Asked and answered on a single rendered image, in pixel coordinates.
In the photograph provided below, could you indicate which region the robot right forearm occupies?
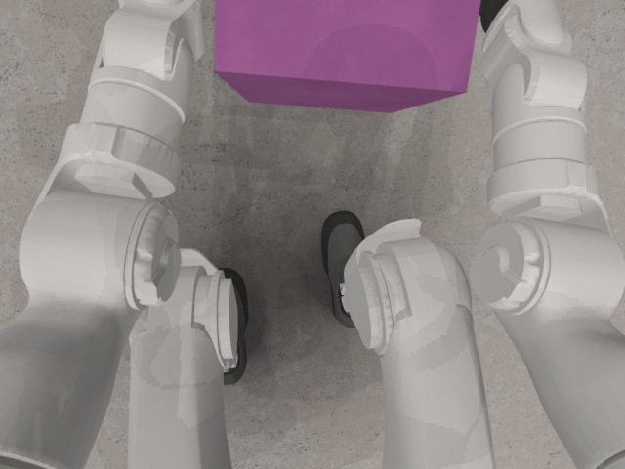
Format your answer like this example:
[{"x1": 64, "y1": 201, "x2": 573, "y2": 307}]
[{"x1": 479, "y1": 0, "x2": 620, "y2": 248}]

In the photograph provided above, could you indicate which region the robot left foot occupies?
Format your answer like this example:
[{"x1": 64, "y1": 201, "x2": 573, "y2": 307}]
[{"x1": 218, "y1": 268, "x2": 249, "y2": 385}]

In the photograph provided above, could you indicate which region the carton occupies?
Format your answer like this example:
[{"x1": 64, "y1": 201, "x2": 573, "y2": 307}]
[{"x1": 215, "y1": 0, "x2": 481, "y2": 113}]

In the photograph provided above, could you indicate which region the right robot thigh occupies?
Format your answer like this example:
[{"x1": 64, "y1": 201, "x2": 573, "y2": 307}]
[{"x1": 351, "y1": 237, "x2": 496, "y2": 469}]

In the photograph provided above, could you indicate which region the robot right hand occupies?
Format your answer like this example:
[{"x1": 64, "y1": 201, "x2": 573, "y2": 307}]
[{"x1": 479, "y1": 0, "x2": 508, "y2": 33}]

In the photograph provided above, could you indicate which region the robot right upper arm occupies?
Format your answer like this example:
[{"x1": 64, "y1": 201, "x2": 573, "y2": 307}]
[{"x1": 469, "y1": 216, "x2": 625, "y2": 469}]

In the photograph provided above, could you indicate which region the robot left upper arm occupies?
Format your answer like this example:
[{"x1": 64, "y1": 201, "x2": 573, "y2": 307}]
[{"x1": 0, "y1": 189, "x2": 182, "y2": 469}]

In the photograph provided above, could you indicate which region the robot left forearm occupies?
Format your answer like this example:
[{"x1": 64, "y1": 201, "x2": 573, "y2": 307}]
[{"x1": 19, "y1": 0, "x2": 206, "y2": 285}]

